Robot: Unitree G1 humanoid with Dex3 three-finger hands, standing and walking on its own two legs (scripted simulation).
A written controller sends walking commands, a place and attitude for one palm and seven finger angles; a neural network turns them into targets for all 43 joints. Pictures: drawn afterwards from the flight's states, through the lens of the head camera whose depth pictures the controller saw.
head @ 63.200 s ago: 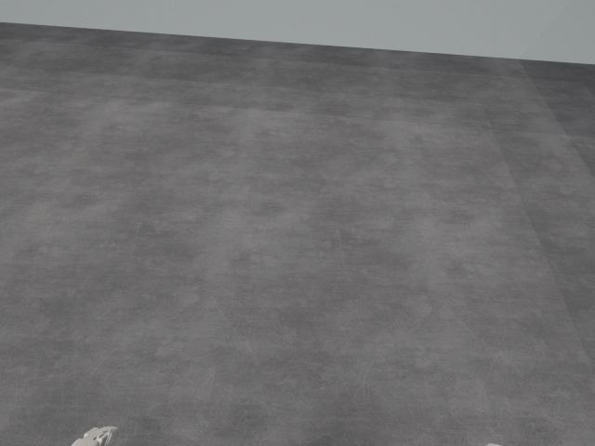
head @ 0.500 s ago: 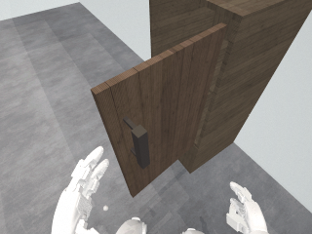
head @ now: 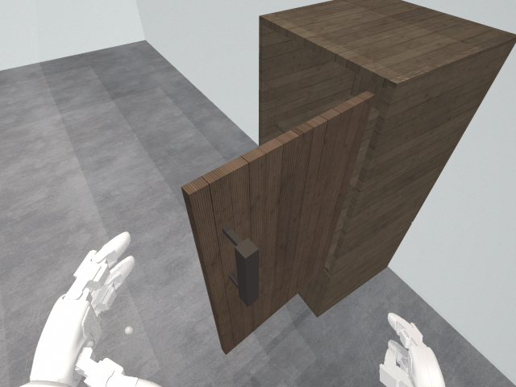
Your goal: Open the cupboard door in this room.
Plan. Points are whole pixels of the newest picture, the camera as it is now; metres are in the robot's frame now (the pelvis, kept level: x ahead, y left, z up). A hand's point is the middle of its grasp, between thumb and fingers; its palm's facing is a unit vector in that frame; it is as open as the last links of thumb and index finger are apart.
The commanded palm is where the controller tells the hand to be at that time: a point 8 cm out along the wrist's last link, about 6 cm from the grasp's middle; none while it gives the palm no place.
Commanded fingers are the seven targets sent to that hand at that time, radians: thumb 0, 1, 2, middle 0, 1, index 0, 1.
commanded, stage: draw the hand back to the body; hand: left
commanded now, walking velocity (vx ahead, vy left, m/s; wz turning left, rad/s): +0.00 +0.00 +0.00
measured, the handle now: (239, 266) +0.30 +0.06 +0.04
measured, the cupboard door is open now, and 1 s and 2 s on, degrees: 97 97 97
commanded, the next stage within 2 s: step back with the hand held close in 1.00 s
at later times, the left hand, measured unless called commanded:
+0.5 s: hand (46, 263) +0.20 +0.26 +0.18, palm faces +0.36 -0.85 -0.39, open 10.5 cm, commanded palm +0.16 +0.30 +0.21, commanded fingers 0.00 0.73 0.82 -0.19 -0.30 -0.19 -0.30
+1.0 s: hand (34, 256) +0.20 +0.25 +0.20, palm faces +0.43 -0.82 -0.38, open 7.4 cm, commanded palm +0.15 +0.29 +0.22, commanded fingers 0.00 0.90 0.90 -0.20 -0.30 -0.20 -0.30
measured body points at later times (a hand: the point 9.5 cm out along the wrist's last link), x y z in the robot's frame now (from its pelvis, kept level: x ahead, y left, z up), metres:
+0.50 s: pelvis +0.02 +0.02 +0.04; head +0.00 +0.01 +0.49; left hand +0.18 +0.30 +0.20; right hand +0.21 -0.19 -0.03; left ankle +0.02 +0.09 -0.69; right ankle -0.02 -0.11 -0.69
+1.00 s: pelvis +0.01 +0.00 +0.05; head -0.01 -0.02 +0.50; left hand +0.17 +0.29 +0.23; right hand +0.19 -0.23 -0.03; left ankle +0.02 +0.09 -0.69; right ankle -0.02 -0.11 -0.69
